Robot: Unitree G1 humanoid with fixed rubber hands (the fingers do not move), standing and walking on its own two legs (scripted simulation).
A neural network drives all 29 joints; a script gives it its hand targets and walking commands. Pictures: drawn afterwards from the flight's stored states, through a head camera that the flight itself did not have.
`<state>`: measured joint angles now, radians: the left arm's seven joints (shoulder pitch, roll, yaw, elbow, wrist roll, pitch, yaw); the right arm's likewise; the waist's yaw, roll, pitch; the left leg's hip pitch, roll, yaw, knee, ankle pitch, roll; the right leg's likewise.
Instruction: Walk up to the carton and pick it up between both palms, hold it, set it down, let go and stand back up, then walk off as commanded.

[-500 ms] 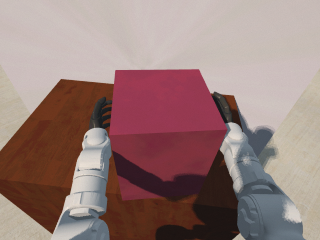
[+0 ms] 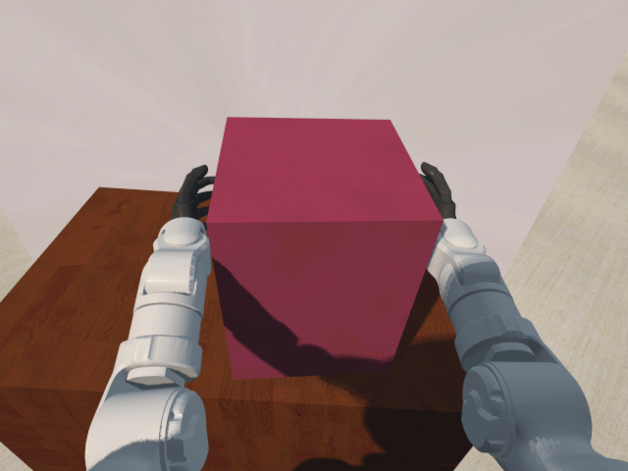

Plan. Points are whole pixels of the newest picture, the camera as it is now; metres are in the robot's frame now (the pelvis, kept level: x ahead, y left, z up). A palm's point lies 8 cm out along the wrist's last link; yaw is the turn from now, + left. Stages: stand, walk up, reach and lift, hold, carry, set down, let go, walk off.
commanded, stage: reach and lift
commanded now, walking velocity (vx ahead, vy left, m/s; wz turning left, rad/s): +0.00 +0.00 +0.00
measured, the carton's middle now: (311, 250) +0.41 +0.04 +0.11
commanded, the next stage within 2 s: none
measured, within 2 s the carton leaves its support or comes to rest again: neither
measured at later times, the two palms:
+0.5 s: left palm (184, 198) +0.37 +0.19 +0.21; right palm (452, 207) +0.39 -0.13 +0.22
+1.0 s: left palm (197, 160) +0.38 +0.17 +0.26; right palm (485, 175) +0.38 -0.15 +0.27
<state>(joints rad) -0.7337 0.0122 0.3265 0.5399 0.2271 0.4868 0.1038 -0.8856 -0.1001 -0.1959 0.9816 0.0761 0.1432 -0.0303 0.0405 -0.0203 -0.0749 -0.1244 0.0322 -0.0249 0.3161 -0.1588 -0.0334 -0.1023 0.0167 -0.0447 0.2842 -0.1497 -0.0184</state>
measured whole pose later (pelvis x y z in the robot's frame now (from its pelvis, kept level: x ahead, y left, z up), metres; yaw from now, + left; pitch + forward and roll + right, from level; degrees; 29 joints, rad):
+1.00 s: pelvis +0.00 +0.01 +0.00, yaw +0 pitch -5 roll -1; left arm -0.89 0.10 0.31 0.49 0.20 0.76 0.06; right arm -1.02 -0.19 -0.02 0.84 0.32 0.46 -0.17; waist -0.07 0.00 -0.11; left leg -0.08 0.02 -0.02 0.34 -0.18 -0.01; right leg -0.03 0.01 -0.04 0.25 -0.14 0.00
